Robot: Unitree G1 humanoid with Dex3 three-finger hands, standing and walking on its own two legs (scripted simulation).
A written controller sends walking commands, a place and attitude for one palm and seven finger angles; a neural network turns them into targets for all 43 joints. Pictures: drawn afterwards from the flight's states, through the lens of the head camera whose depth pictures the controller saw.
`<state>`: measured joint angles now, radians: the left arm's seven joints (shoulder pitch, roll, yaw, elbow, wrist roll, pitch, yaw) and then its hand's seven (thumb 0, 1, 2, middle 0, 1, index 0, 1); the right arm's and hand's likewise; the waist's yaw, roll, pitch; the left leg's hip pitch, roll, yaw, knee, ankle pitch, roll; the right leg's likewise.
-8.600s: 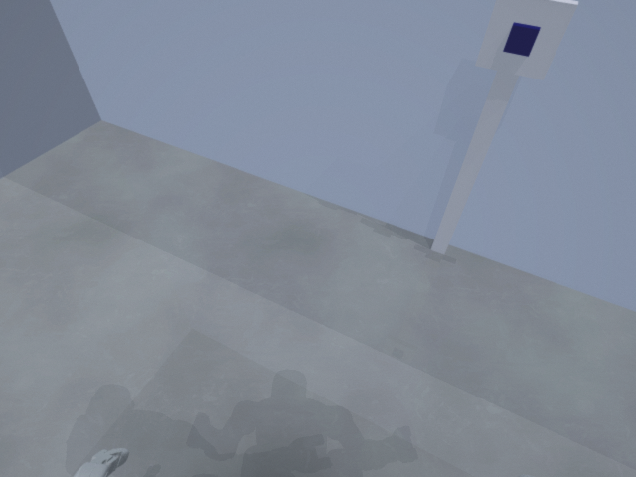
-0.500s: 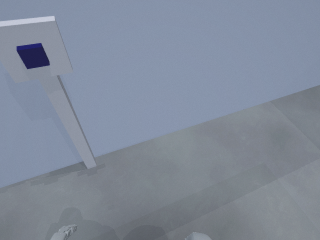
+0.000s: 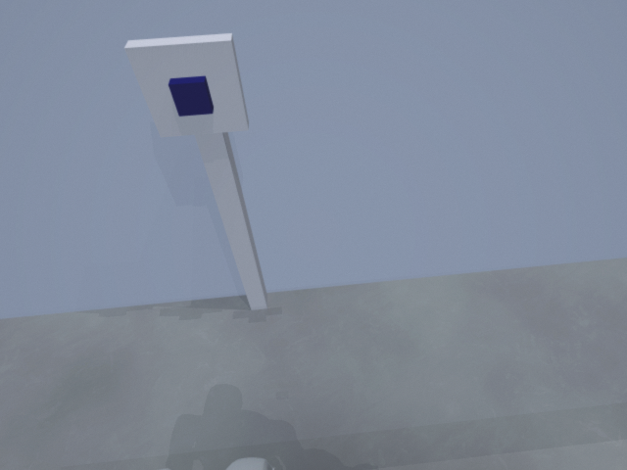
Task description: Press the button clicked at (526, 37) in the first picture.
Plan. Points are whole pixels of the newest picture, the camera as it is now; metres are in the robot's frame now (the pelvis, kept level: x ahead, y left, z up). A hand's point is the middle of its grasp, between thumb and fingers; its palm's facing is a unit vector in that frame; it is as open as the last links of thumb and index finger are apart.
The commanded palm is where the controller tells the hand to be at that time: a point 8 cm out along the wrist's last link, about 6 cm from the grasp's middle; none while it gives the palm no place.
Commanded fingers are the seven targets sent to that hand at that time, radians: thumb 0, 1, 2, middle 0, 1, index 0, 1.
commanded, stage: turn to face it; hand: left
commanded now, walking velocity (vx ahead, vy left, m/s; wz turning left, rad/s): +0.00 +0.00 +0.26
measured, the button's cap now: (192, 95) +0.71 +0.25 +0.11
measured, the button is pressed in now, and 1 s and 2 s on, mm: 0 0 0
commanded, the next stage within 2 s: take the last steps up to it in 0.02 s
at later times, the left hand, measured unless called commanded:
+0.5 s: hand out of the picture +0.04 +0.23 -0.16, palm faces +0.08 -0.97 -0.21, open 7.4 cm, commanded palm none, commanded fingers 0.00 0.90 0.90 -0.20 -0.30 -0.20 -0.30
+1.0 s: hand out of the picture +0.06 +0.11 -0.16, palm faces +0.20 -0.97 -0.13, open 7.4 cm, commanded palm none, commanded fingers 0.00 0.90 0.90 -0.20 -0.30 -0.20 -0.30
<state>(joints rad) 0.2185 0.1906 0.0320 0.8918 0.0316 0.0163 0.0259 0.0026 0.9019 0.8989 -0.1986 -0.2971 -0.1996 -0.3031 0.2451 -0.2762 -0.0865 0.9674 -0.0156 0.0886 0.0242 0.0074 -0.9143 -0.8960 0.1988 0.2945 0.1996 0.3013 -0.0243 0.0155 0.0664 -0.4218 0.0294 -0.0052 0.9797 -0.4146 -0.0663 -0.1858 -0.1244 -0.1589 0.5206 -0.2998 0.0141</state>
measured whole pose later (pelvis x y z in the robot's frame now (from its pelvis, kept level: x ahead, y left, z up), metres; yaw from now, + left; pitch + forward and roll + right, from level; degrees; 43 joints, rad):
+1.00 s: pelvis +0.16 -0.01 +0.00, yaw +6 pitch -1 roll +0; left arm 0.47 0.05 0.01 1.17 0.03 -0.08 0.02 0.00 0.91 0.90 -0.20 -0.30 -0.20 -0.30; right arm 0.20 -0.17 -0.06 1.07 -0.02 0.01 0.01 0.01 -0.92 -0.90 0.20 0.29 0.20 0.30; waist 0.03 0.03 0.03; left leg -0.55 0.11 0.08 0.85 -0.19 -0.02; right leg 0.02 0.02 -0.17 0.30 -0.31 -0.05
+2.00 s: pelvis +0.20 -0.03 +0.01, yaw +6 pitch -1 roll +3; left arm 0.29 0.15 0.04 1.01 0.04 0.01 0.04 0.00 0.91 0.90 -0.20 -0.30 -0.20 -0.30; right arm 0.27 -0.24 -0.07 1.05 -0.02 0.08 0.01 0.01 -0.91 -0.90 0.20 0.29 0.20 0.30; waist 0.04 0.02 0.03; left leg -0.35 0.03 0.01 0.90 -0.36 -0.05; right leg -0.27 -0.10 -0.07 0.45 -0.18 0.00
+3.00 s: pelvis +0.21 -0.01 +0.00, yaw +5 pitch -2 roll -1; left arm 0.26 0.14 0.01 1.14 0.01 -0.03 0.05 0.00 0.93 0.90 -0.20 -0.30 -0.20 -0.30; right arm 0.26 -0.15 -0.01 1.13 0.00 0.00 -0.04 0.01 -0.92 -0.90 0.20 0.29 0.20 0.30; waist 0.01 0.03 0.04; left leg -0.11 0.07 0.03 0.48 -0.33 -0.03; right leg -0.19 0.01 -0.10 0.43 -0.22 -0.03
